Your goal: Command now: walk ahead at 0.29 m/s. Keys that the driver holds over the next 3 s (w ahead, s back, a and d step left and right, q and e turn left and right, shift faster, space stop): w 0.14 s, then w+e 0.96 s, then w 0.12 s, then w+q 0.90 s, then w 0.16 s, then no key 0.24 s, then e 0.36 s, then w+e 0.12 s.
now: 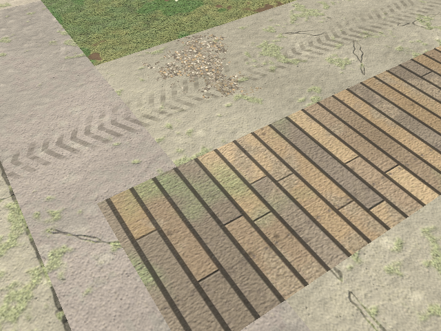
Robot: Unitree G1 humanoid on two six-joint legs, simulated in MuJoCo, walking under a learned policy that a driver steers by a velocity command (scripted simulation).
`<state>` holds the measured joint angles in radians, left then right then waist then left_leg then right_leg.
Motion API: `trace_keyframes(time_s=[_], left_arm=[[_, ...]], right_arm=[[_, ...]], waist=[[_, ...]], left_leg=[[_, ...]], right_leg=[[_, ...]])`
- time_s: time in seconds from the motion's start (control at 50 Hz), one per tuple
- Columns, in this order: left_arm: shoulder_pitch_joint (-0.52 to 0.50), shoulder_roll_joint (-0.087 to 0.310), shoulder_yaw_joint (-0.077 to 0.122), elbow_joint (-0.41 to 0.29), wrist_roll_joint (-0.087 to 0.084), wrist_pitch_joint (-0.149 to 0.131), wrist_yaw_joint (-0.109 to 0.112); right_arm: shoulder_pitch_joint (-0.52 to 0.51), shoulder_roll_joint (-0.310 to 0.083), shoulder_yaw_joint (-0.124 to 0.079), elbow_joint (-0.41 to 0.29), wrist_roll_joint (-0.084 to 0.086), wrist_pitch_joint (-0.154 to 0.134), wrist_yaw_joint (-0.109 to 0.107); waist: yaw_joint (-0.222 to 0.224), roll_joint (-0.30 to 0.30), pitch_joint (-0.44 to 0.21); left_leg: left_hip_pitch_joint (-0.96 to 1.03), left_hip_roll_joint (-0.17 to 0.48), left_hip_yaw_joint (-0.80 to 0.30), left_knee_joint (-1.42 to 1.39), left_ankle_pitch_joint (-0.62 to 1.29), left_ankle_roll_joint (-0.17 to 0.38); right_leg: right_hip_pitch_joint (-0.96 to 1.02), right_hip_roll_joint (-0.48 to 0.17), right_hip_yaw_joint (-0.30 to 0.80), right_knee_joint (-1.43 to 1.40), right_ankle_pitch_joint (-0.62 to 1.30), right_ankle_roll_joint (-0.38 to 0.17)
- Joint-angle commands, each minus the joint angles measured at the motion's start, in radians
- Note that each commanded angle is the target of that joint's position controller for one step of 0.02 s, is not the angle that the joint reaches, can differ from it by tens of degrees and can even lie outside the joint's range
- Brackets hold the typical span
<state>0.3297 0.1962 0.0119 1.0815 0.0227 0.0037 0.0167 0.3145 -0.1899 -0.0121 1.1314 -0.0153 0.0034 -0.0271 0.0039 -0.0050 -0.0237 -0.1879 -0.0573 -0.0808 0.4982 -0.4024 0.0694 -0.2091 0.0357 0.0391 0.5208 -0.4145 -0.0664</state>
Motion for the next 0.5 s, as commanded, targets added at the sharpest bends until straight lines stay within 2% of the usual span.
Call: trace_keyframes(time_s=[0.02,0.08,0.1,0.12,0.14,0.16,0.18,0.2,0.22,0.26,0.3,0.32,0.34,0.36,0.38,0.4,0.42,0.44,0.46,0.48,0.5], left_arm=[[-0.01,0.092,0.022,-0.058,-0.001,-0.031,-0.008],[0.013,0.09,0.026,-0.066,-0.005,-0.054,-0.011],[0.049,0.096,0.029,-0.059,-0.006,-0.062,-0.01],[0.121,0.113,0.036,-0.04,-0.008,-0.069,-0.008],[0.23,0.154,0.052,-0.004,-0.008,-0.073,-0.003],[0.302,0.196,0.067,0.026,-0.008,-0.072,0.001],[0.338,0.178,0.067,0.033,0.001,-0.076,0.001],[0.35,0.174,0.069,0.034,0.011,-0.08,0.002],[0.331,0.172,0.07,0.026,0.017,-0.08,0.006],[0.249,0.164,0.07,-0.005,0.013,-0.081,0.013],[0.112,0.156,0.07,-0.052,-0.001,-0.082,0.013],[0.061,0.159,0.072,-0.067,-0.008,-0.082,0.009],[0.042,0.172,0.075,-0.073,-0.014,-0.083,0.003],[0.035,0.184,0.078,-0.076,-0.02,-0.086,0.0],[0.045,0.189,0.078,-0.078,-0.019,-0.091,-0.004],[0.052,0.183,0.077,-0.082,-0.02,-0.097,-0.01],[0.069,0.084,0.053,-0.113,-0.005,-0.101,-0.012],[0.184,0.035,0.048,-0.138,-0.028,-0.091,-0.013],[0.167,0.082,0.055,-0.128,-0.007,-0.07,-0.014],[0.117,0.081,0.055,-0.134,0.005,-0.062,-0.026],[0.085,0.065,0.054,-0.137,0.004,-0.059,-0.034]], right_arm=[[0.019,-0.112,-0.026,-0.048,0.003,-0.024,0.004],[0.012,-0.111,-0.033,-0.072,0.006,-0.043,0.007],[-0.009,-0.105,-0.033,-0.087,0.006,-0.051,0.009],[-0.058,-0.091,-0.031,-0.112,0.005,-0.062,0.013],[-0.125,-0.071,-0.028,-0.146,-0.002,-0.076,0.021],[-0.173,-0.082,-0.029,-0.187,-0.025,-0.091,0.028],[-0.246,-0.115,-0.038,-0.216,-0.032,-0.103,0.03],[-0.283,-0.11,-0.041,-0.235,-0.026,-0.111,0.035],[-0.296,-0.104,-0.04,-0.248,-0.017,-0.117,0.044],[-0.324,-0.104,-0.039,-0.291,-0.005,-0.117,0.061],[-0.336,-0.089,-0.029,-0.331,-0.004,-0.106,0.079],[-0.299,-0.079,-0.027,-0.33,0.0,-0.096,0.083],[-0.232,-0.085,-0.034,-0.313,0.006,-0.084,0.079],[-0.126,-0.112,-0.049,-0.278,0.006,-0.071,0.065],[-0.011,-0.157,-0.071,-0.24,0.0,-0.061,0.046],[0.089,-0.203,-0.088,-0.224,-0.013,-0.064,0.027],[0.218,-0.29,-0.102,-0.226,-0.037,-0.075,0.01],[0.159,-0.345,-0.104,-0.238,-0.041,-0.069,0.009],[0.013,-0.271,-0.091,-0.268,-0.023,-0.067,0.013],[-0.1,-0.193,-0.072,-0.301,-0.013,-0.076,0.02],[-0.131,-0.16,-0.062,-0.303,-0.013,-0.088,0.027]], waist=[[-0.006,0.037,0.13],[0.007,0.029,0.159],[0.024,0.006,0.164],[0.058,-0.045,0.168],[0.101,-0.142,0.171],[0.114,-0.216,0.198],[0.141,-0.162,0.221],[0.141,-0.11,0.21],[0.126,-0.082,0.184],[0.077,-0.083,0.154],[0.017,-0.093,0.149],[-0.015,-0.111,0.131],[-0.047,-0.125,0.105],[-0.096,-0.108,0.064],[-0.14,-0.066,0.005],[-0.191,-0.008,-0.061],[-0.214,0.18,-0.18],[-0.107,0.352,-0.198],[-0.041,0.192,-0.051],[-0.016,0.075,0.055],[-0.005,0.044,0.091]], left_leg=[[-0.077,0.119,-0.208,-0.165,-0.265,0.088],[-0.095,0.116,-0.221,-0.14,-0.236,0.101],[-0.139,0.098,-0.195,-0.097,-0.198,0.097],[-0.241,0.058,-0.129,-0.011,-0.14,0.081],[-0.402,-0.005,-0.01,0.145,-0.051,0.054],[-0.543,0.002,0.086,0.256,-0.043,0.04],[-0.663,0.032,0.088,0.36,-0.124,0.03],[-0.741,0.053,0.071,0.436,-0.141,0.017],[-0.768,0.074,0.06,0.487,-0.123,0.005],[-0.715,0.097,0.06,0.462,-0.072,-0.019],[-0.46,0.067,0.097,0.282,0.075,-0.039],[-0.269,0.039,0.116,0.19,0.172,-0.043],[-0.072,0.008,0.131,0.137,0.258,-0.048],[0.103,-0.013,0.142,0.1,0.322,-0.05],[0.245,-0.02,0.144,0.087,0.286,-0.046],[0.38,0.04,0.101,0.061,0.209,-0.038],[0.477,0.32,-0.2,-0.05,-0.117,-0.013],[0.406,0.506,-0.722,-0.329,-0.281,0.069],[0.241,0.487,-0.704,-0.354,-0.444,0.092],[0.108,0.44,-0.527,-0.336,-0.328,0.085],[0.033,0.383,-0.351,-0.33,-0.107,0.076]], right_leg=[[-0.1,-0.067,0.134,-0.104,-0.188,-0.053],[-0.075,-0.066,0.157,-0.107,-0.168,-0.07],[-0.022,-0.081,0.193,-0.134,-0.172,-0.087],[0.09,-0.117,0.268,-0.193,-0.189,-0.117],[0.259,-0.204,0.418,-0.283,-0.189,-0.166],[0.35,-0.322,0.572,-0.304,-0.034,-0.227],[0.407,-0.368,0.615,-0.29,0.154,-0.259],[0.461,-0.374,0.602,-0.268,0.267,-0.267],[0.476,-0.363,0.563,-0.263,0.318,-0.257],[0.398,-0.313,0.467,-0.294,0.362,-0.214],[0.163,-0.226,0.339,-0.341,0.368,-0.157],[0.034,-0.184,0.273,-0.348,0.394,-0.12],[-0.068,-0.169,0.246,-0.329,0.44,-0.091],[-0.122,-0.156,0.224,-0.249,0.54,-0.061],[-0.146,-0.122,0.191,-0.102,0.626,-0.032],[-0.208,-0.058,0.146,0.123,0.577,-0.009],[-0.285,0.014,0.095,0.451,0.142,0.005],[-0.418,0.079,0.063,0.685,-0.148,0.003],[-0.446,-0.018,0.066,0.786,-0.049,-0.022],[-0.444,-0.064,0.046,0.765,0.061,-0.03],[-0.404,-0.095,0.047,0.72,0.115,-0.029]])
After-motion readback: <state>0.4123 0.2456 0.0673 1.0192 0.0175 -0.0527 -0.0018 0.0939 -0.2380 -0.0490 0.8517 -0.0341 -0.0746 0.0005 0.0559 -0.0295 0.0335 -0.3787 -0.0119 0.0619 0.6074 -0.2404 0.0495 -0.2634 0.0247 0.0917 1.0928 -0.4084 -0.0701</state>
